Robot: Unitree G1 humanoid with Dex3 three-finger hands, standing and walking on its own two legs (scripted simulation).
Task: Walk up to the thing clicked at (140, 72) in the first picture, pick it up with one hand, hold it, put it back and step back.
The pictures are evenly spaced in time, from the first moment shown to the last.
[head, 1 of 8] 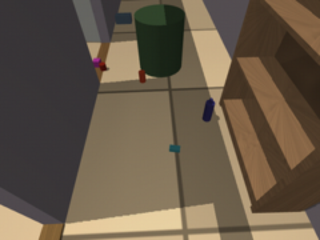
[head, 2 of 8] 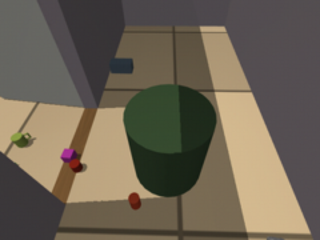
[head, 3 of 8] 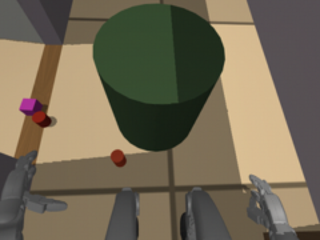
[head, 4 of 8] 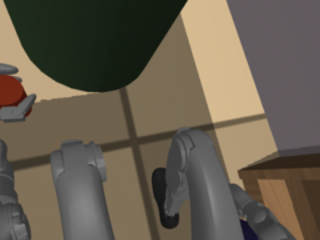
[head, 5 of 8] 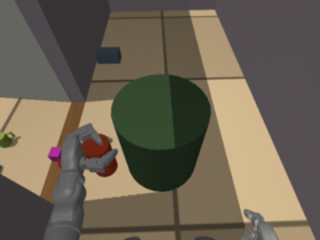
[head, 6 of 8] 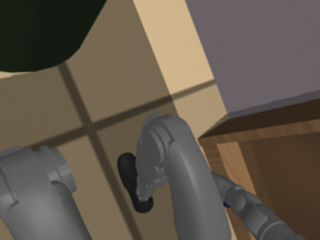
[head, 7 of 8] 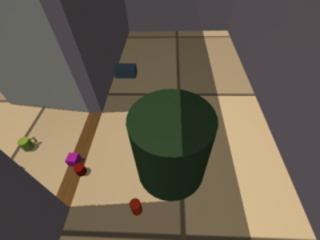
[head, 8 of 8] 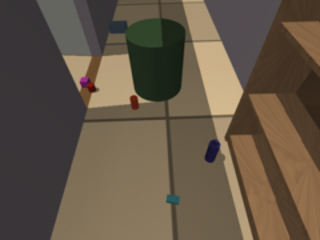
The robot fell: no
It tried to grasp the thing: yes
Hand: left
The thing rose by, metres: 0.69
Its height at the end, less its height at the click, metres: +0.00
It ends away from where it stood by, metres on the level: 0.01
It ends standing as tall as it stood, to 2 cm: yes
